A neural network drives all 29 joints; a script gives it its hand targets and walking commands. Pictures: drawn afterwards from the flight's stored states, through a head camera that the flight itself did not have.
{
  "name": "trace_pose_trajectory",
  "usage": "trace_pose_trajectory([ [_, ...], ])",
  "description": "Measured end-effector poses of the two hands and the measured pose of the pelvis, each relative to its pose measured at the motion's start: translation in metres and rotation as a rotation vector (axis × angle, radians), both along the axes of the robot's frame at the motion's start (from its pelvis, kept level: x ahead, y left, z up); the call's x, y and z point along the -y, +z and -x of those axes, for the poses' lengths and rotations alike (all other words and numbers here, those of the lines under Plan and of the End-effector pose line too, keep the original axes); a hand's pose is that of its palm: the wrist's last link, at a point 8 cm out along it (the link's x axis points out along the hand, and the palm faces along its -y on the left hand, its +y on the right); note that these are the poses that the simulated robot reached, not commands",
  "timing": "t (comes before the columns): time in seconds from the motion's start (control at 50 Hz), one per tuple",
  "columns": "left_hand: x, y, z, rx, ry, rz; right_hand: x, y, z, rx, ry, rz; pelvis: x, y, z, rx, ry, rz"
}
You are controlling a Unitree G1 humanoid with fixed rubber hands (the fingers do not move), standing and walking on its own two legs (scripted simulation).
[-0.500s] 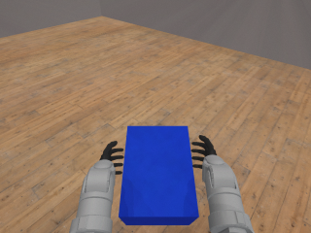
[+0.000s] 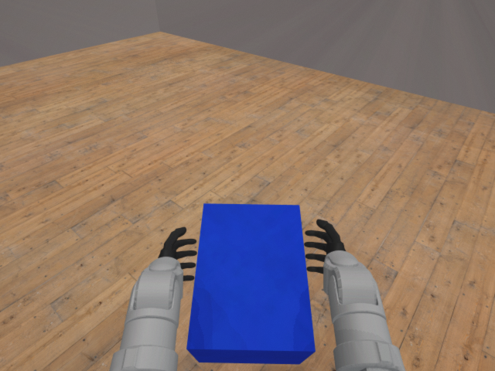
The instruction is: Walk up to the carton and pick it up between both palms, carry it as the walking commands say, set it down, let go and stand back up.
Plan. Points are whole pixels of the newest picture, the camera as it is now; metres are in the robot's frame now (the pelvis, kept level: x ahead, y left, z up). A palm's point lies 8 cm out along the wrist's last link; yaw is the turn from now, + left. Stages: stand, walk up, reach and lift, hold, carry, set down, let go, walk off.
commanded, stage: reach and lift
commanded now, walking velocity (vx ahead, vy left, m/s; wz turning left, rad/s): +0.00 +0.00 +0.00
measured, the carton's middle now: (250, 281) +0.32 +0.00 -0.04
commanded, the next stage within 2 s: hold in 0.12 s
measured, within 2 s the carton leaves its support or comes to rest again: neither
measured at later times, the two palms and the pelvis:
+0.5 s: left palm (169, 270) +0.29 +0.14 +0.05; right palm (336, 261) +0.30 -0.14 +0.06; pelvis +0.00 +0.00 +0.00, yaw +0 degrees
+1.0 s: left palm (170, 272) +0.28 +0.14 +0.05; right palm (337, 263) +0.29 -0.14 +0.06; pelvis +0.00 +0.00 +0.00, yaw +0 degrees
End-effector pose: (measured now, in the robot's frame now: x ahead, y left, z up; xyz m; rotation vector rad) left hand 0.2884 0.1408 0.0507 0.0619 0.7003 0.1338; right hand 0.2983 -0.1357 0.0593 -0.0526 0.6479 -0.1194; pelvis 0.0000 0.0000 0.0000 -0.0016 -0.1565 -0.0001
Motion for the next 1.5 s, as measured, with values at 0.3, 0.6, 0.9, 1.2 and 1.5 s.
trace_pose_trajectory([
  [0.3, 0.001, 0.000, 0.002, 0.000, 0.005, -0.003, 0.001, 0.001, 0.001, 0.001, 0.005, 0.001, 0.002, 0.000, 0.001, 0.003, 0.001, 0.000],
  [0.6, 0.003, -0.001, 0.002, -0.002, -0.001, -0.006, 0.003, 0.000, 0.001, 0.002, 0.010, 0.002, 0.004, 0.000, -0.001, 0.004, 0.003, 0.000],
  [0.9, 0.003, -0.002, 0.004, -0.006, -0.008, -0.008, 0.003, 0.000, 0.003, 0.003, 0.011, 0.002, 0.004, 0.000, -0.001, 0.006, 0.004, 0.001],
  [1.2, -0.009, 0.001, -0.009, 0.019, 0.010, -0.003, -0.012, 0.004, -0.009, 0.032, -0.022, -0.004, -0.012, -0.003, -0.008, -0.158, 0.024, -0.001],
  [1.5, -0.025, 0.033, -0.087, -0.046, 0.169, -0.020, -0.039, 0.028, -0.106, -0.034, -0.047, -0.008, -0.012, -0.004, -0.091, -0.271, 0.111, 0.036],
])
